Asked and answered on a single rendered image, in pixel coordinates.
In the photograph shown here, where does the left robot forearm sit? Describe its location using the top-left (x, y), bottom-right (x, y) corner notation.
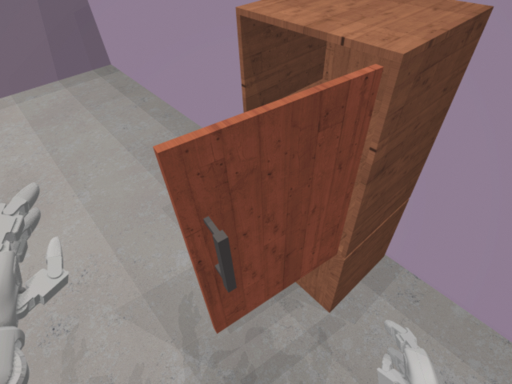
top-left (0, 326), bottom-right (30, 384)

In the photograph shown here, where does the cupboard door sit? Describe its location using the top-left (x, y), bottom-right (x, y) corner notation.
top-left (153, 64), bottom-right (383, 333)

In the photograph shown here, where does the handle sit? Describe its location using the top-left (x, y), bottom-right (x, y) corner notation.
top-left (203, 216), bottom-right (237, 293)

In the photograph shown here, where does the robot left hand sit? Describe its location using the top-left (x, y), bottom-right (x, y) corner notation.
top-left (0, 182), bottom-right (69, 327)

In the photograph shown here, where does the robot right hand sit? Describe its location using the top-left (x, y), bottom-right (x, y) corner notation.
top-left (377, 320), bottom-right (439, 384)

